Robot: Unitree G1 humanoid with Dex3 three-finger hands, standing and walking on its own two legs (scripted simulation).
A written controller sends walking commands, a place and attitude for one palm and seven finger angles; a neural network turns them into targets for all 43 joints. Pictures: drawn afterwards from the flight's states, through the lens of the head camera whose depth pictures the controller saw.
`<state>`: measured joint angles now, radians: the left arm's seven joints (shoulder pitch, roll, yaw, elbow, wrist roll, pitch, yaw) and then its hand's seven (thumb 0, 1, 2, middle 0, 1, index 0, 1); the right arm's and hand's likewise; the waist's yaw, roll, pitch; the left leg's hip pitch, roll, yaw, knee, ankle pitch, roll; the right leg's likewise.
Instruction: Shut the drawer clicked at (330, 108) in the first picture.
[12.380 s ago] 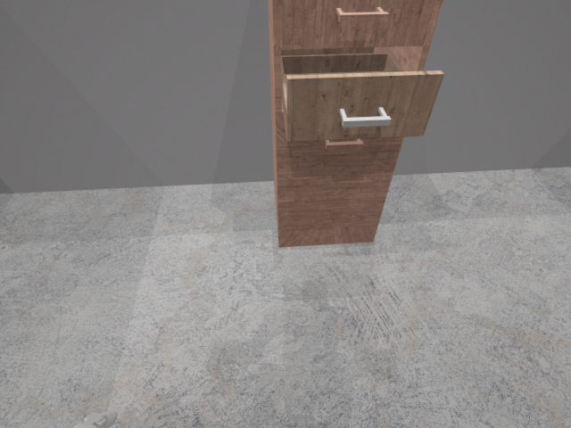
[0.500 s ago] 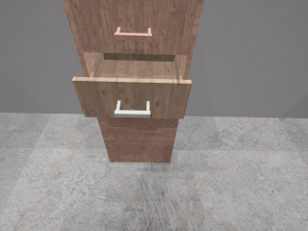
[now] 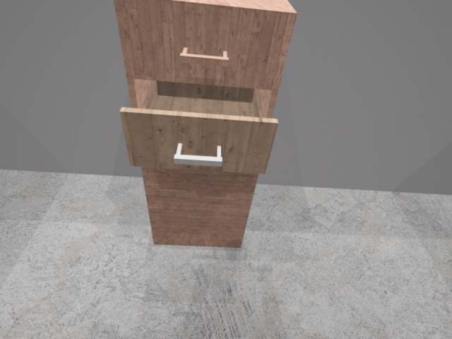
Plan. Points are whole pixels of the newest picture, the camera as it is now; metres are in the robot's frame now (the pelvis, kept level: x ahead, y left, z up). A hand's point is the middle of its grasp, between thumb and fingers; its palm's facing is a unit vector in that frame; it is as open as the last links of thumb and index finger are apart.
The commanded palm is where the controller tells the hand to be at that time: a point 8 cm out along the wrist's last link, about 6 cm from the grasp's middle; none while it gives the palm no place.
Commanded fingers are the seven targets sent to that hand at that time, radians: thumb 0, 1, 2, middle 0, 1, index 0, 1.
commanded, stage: come to a stop and stand still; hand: left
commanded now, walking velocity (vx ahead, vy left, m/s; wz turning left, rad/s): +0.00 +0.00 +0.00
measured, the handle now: (198, 154) +0.55 +0.10 +0.02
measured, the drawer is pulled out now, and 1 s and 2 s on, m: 0.17 0.17 0.17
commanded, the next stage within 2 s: look again from close up in 1.40 s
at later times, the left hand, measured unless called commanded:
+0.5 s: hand out of the picture -0.07 +0.18 -0.16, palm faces +0.00 -0.98 -0.22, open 7.4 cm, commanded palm none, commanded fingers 0.00 0.90 0.90 -0.20 -0.30 -0.20 -0.30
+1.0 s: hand out of the picture -0.11 +0.10 -0.16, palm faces +0.03 -0.99 -0.13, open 7.4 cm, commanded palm none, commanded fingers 0.00 0.90 0.90 -0.20 -0.30 -0.20 -0.30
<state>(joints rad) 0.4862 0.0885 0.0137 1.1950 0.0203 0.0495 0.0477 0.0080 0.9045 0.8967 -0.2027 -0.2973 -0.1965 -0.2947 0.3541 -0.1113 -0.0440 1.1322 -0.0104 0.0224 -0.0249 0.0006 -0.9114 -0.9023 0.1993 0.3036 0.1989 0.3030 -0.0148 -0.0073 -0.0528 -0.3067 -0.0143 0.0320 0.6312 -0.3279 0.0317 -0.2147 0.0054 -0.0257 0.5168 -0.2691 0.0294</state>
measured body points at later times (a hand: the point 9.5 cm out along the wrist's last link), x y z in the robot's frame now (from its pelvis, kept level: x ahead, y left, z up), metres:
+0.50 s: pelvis -0.04 +0.01 +0.01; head -0.02 +0.00 +0.46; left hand -0.07 +0.23 -0.14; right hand -0.08 -0.20 -0.15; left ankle +0.03 +0.06 -0.73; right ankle -0.12 -0.12 -0.73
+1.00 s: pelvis -0.04 -0.04 +0.01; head -0.04 -0.03 +0.46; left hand -0.11 +0.15 -0.15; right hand -0.07 -0.24 -0.15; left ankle +0.03 +0.05 -0.73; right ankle -0.12 -0.12 -0.73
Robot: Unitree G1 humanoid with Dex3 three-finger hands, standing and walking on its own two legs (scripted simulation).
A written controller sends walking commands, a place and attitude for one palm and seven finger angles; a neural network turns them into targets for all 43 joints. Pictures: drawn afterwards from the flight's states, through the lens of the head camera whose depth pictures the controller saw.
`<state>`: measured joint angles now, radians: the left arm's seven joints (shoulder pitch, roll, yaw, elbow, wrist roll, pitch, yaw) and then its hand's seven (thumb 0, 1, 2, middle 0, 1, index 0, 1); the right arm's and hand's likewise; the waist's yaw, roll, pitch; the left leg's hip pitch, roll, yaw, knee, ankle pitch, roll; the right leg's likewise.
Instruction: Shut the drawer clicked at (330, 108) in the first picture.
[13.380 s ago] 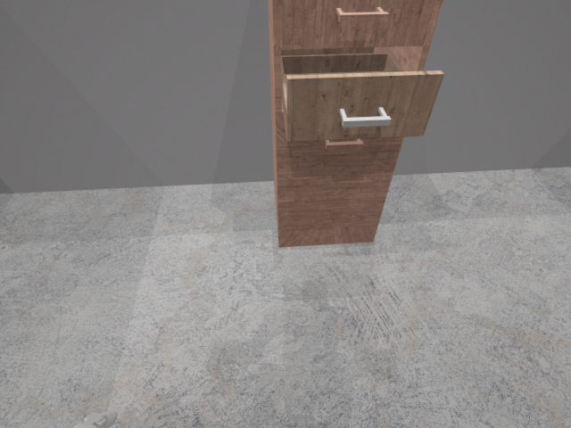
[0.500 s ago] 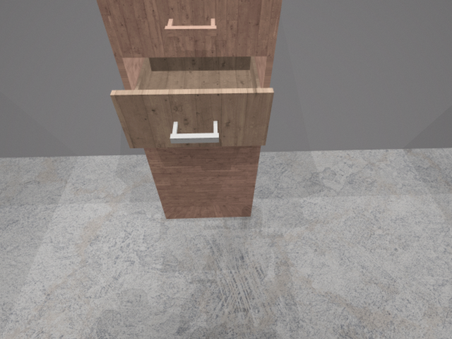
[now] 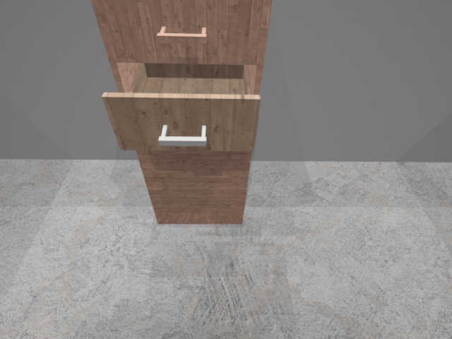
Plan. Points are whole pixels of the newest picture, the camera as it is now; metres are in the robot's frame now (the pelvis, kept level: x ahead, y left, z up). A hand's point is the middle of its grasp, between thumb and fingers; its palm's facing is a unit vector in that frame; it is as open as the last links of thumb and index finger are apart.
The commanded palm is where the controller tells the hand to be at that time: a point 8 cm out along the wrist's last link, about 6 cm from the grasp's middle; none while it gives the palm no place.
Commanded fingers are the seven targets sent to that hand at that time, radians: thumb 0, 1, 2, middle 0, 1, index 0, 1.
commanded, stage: come to a stop and stand still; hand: left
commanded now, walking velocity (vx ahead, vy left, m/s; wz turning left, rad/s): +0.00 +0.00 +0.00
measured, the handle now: (183, 135) +0.59 +0.15 +0.01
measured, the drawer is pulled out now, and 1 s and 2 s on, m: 0.17 0.17 0.17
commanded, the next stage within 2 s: look again from close up in 0.40 s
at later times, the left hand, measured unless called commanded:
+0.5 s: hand out of the picture -0.03 +0.13 -0.18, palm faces +0.06 -0.99 -0.15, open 7.4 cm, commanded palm none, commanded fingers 0.00 0.90 0.90 -0.20 -0.30 -0.20 -0.30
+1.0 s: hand out of the picture -0.01 +0.23 -0.19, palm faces +0.03 -0.98 -0.21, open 7.4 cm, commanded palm none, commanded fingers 0.00 0.90 0.90 -0.20 -0.30 -0.20 -0.30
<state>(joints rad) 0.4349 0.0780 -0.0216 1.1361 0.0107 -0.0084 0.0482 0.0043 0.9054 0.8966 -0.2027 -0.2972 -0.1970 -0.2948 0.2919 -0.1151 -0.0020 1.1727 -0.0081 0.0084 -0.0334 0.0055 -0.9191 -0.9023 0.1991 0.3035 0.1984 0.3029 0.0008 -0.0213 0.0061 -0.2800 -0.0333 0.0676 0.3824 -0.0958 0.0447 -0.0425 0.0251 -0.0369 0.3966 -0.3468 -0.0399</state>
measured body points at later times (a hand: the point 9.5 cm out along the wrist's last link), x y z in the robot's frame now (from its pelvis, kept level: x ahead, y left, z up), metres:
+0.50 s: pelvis +0.02 -0.01 +0.00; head +0.03 +0.00 +0.45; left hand -0.03 +0.18 -0.17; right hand +0.01 -0.23 -0.16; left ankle +0.07 +0.09 -0.74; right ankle -0.08 -0.09 -0.74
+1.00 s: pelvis -0.03 +0.05 -0.01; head -0.03 +0.07 +0.44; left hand -0.01 +0.29 -0.17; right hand +0.03 -0.18 -0.15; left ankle +0.06 +0.09 -0.74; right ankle -0.08 -0.09 -0.74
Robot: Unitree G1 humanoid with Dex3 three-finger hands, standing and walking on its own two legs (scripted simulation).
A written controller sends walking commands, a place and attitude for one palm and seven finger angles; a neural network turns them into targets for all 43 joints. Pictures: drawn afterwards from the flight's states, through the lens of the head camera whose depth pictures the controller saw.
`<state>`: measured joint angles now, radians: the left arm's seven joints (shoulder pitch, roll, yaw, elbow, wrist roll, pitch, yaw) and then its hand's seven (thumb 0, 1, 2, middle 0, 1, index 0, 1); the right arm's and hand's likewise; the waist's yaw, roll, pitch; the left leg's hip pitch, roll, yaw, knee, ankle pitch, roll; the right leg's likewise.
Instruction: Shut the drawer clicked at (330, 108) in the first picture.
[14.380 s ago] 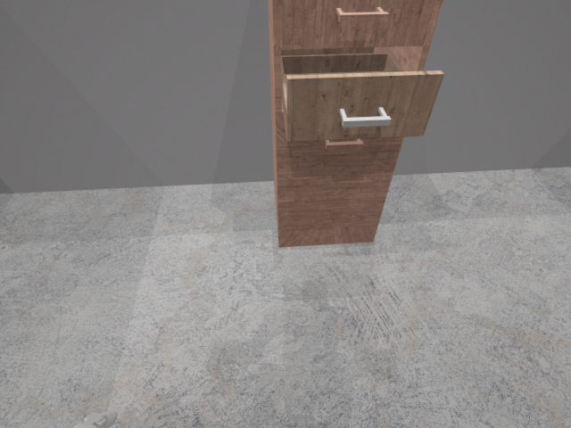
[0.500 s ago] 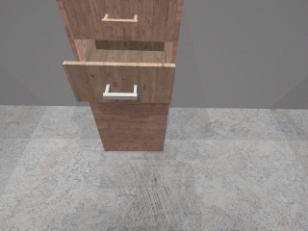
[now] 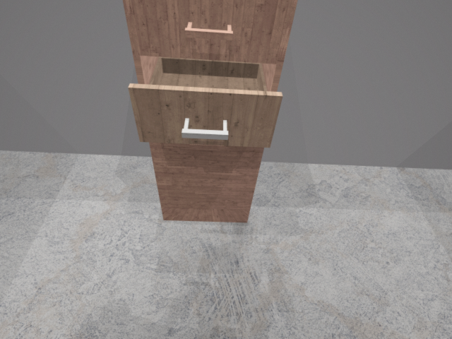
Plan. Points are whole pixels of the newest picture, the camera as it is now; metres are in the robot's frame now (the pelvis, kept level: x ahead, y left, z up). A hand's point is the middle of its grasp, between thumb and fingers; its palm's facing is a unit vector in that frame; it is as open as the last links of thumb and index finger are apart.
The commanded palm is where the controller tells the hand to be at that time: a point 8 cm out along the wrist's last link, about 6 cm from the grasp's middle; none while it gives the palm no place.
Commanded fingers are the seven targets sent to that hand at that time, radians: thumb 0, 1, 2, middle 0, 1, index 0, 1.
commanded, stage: shuffle to correct the standing spot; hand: left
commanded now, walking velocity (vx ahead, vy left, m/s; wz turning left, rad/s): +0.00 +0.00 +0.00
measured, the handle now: (205, 128) +0.62 +0.10 +0.02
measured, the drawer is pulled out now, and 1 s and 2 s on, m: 0.17 0.17 0.17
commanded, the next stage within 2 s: come to a stop and stand still in 1.80 s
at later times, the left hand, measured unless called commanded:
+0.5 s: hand out of the picture -0.12 +0.17 -0.20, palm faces +0.09 -0.99 -0.08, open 7.4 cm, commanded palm none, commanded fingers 0.00 0.90 0.90 -0.20 -0.30 -0.20 -0.30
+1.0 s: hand out of the picture +0.05 +0.09 -0.15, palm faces +0.09 -0.98 -0.19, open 7.3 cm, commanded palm none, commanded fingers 0.00 0.90 0.90 -0.20 -0.30 -0.20 -0.30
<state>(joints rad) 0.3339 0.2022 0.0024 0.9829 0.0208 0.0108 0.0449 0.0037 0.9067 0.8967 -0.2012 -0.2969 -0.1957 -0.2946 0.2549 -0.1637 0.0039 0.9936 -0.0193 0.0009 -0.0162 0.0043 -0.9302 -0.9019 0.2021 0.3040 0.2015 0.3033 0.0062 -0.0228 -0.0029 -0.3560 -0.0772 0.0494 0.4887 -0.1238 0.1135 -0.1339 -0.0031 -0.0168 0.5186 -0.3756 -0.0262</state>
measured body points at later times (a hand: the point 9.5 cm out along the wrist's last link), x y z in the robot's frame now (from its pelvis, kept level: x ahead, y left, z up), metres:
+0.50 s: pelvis -0.06 +0.02 -0.01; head -0.07 +0.06 +0.44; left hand -0.13 +0.22 -0.19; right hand -0.06 -0.22 -0.14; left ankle -0.02 +0.10 -0.73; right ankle -0.05 -0.13 -0.67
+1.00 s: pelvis -0.04 -0.09 +0.01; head -0.04 -0.11 +0.45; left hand +0.05 +0.14 -0.13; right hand -0.10 -0.32 -0.16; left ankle -0.03 +0.06 -0.67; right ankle +0.00 -0.18 -0.73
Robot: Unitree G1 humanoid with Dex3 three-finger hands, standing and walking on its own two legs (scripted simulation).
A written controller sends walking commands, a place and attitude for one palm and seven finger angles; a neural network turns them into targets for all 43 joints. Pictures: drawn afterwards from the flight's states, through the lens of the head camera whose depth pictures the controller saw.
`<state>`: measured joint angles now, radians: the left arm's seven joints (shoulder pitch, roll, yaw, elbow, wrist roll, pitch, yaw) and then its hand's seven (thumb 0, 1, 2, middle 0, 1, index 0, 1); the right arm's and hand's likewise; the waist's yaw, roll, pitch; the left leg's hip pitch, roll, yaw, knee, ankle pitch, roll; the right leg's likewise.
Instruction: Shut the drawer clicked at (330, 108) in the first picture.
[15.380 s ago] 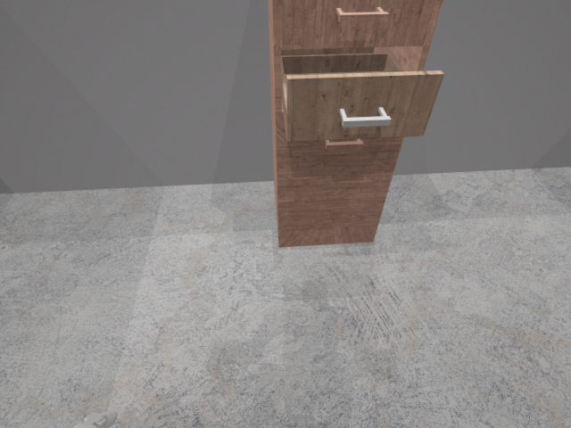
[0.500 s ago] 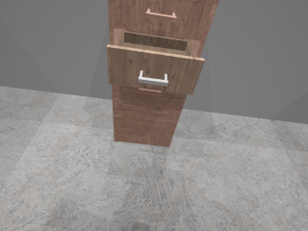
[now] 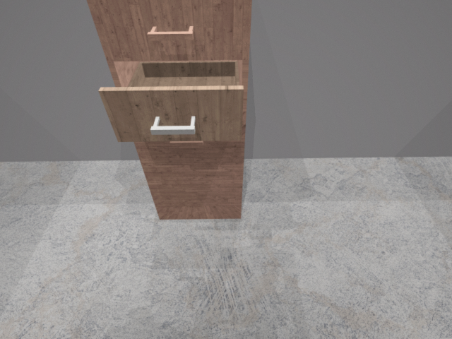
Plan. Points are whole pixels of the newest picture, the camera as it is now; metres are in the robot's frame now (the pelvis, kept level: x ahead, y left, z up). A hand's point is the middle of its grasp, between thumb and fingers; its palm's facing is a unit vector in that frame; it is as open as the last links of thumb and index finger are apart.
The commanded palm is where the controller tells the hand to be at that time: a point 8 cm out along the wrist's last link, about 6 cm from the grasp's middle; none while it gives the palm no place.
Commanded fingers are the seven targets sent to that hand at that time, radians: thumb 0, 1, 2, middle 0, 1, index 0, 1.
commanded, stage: shuffle to correct the standing spot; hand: left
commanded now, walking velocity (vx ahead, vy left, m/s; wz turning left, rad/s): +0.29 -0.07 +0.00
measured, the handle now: (174, 125) +0.66 +0.16 +0.01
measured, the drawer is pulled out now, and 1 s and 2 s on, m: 0.17 0.17 0.17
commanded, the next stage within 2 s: come to a stop and stand still in 0.80 s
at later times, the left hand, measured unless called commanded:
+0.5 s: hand out of the picture -0.03 +0.07 -0.15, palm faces +0.16 -0.98 -0.11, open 7.4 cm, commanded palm none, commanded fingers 0.00 0.90 0.90 -0.20 -0.30 -0.20 -0.30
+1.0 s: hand (190, 284) +0.28 +0.09 -0.16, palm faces +0.07 -0.97 -0.23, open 7.3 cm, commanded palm none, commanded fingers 0.00 0.90 0.90 -0.20 -0.30 -0.20 -0.30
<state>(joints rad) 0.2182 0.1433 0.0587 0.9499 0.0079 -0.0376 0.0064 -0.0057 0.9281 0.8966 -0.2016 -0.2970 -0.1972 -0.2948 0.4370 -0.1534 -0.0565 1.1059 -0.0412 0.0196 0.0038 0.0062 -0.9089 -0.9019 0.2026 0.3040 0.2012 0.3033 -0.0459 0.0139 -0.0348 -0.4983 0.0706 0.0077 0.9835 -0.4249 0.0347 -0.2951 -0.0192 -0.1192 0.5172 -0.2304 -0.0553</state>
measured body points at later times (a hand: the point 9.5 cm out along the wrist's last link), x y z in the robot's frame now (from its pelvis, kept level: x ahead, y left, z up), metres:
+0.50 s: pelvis +0.13 -0.05 +0.00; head +0.14 -0.04 +0.45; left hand -0.03 +0.12 -0.14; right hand +0.27 -0.24 -0.14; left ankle +0.21 +0.06 -0.71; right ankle +0.03 -0.08 -0.74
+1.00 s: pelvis +0.24 -0.10 +0.00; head +0.23 -0.11 +0.45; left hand +0.28 +0.14 -0.14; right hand +0.24 -0.34 -0.16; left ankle +0.24 +0.02 -0.68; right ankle +0.25 -0.20 -0.74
